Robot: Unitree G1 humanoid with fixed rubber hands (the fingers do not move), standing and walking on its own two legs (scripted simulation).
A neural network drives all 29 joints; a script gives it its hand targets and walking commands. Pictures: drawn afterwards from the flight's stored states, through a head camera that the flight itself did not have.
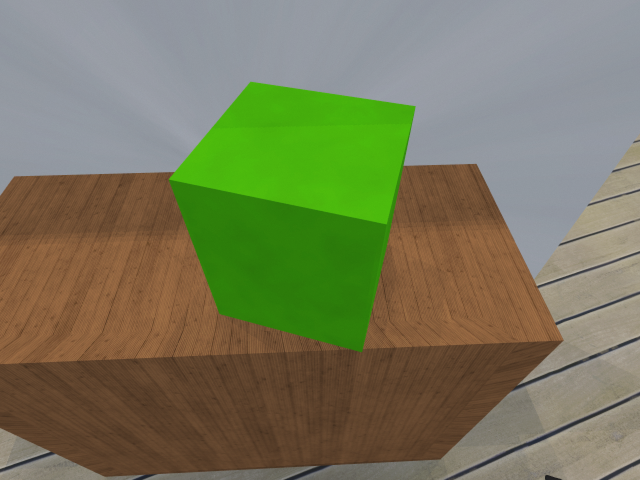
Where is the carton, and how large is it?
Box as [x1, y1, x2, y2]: [169, 82, 415, 351]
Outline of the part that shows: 250,82 169,178 170,184 219,313 361,351 388,238 415,106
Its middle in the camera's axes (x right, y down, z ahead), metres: -0.02 -0.03 +0.51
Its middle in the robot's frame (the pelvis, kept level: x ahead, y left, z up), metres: +0.43 +0.02 +0.10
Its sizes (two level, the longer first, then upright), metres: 0.210 0.200 0.250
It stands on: a pedestal, 0.72 m high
